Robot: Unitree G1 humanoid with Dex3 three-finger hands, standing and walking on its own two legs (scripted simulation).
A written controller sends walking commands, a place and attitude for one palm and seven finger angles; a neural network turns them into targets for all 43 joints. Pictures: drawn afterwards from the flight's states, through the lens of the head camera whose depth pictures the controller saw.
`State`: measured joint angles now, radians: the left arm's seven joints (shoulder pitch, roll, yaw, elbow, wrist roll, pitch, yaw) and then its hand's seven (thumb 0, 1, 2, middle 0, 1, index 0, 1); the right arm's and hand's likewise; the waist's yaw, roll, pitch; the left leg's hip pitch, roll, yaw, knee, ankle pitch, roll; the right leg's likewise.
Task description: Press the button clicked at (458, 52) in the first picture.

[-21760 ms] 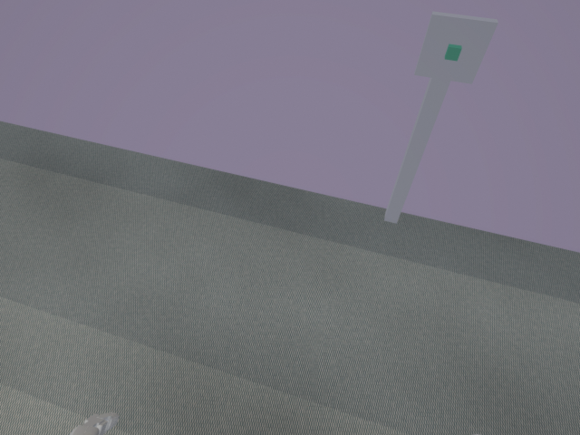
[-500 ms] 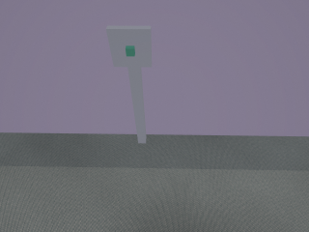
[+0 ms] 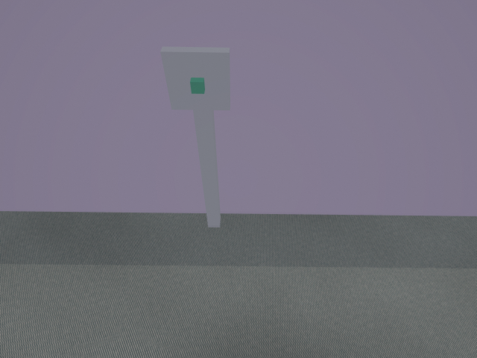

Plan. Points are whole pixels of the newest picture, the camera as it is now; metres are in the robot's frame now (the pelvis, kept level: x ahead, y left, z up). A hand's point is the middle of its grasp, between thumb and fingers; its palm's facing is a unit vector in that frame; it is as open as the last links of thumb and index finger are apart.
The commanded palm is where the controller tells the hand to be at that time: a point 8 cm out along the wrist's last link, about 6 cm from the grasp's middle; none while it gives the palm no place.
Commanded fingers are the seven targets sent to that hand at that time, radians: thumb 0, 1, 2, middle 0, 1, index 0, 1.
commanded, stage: stand and wait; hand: left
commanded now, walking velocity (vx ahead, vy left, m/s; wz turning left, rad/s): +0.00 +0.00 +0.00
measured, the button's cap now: (197, 85) +0.78 +0.16 +0.04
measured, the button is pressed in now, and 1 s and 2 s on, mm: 0 0 0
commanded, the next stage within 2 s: none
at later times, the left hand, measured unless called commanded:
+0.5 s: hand out of the picture +0.00 +0.17 -0.17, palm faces +0.02 -0.98 -0.19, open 7.3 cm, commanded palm none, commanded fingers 0.00 0.90 0.90 -0.20 -0.30 -0.20 -0.30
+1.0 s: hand out of the picture +0.04 +0.17 -0.17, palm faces +0.01 -0.97 -0.23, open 7.3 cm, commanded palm none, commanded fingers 0.00 0.90 0.90 -0.20 -0.30 -0.20 -0.30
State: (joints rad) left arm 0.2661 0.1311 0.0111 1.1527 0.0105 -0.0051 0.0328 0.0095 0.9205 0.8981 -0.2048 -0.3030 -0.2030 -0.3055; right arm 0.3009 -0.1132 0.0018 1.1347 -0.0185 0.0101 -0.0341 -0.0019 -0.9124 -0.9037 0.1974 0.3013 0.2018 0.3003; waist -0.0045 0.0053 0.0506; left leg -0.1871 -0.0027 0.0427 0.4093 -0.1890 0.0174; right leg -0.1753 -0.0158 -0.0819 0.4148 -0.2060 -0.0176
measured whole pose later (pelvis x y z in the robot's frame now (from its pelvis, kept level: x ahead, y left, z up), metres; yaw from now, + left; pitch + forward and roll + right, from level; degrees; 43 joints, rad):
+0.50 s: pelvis +0.01 -0.01 +0.00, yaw +0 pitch -2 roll +0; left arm 0.26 0.15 0.01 1.16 0.01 -0.01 0.03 0.01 0.91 0.90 -0.20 -0.30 -0.20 -0.30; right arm 0.26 -0.14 0.00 1.14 -0.02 0.01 -0.03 0.00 -0.91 -0.90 0.20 0.30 0.20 0.30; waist 0.00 0.01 0.06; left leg -0.16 0.00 0.05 0.39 -0.19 0.01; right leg -0.15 -0.01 -0.08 0.39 -0.21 -0.02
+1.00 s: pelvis +0.01 -0.02 +0.00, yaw -1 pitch -2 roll +0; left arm 0.21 0.18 0.01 1.16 0.01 -0.02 0.02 0.01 0.91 0.90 -0.20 -0.30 -0.20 -0.30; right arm 0.23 -0.18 0.00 1.15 -0.02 0.01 -0.03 0.00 -0.91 -0.90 0.20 0.30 0.20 0.30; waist -0.01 0.01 0.07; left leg -0.14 0.02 0.04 0.36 -0.18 -0.01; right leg -0.13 0.01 -0.08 0.36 -0.20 -0.04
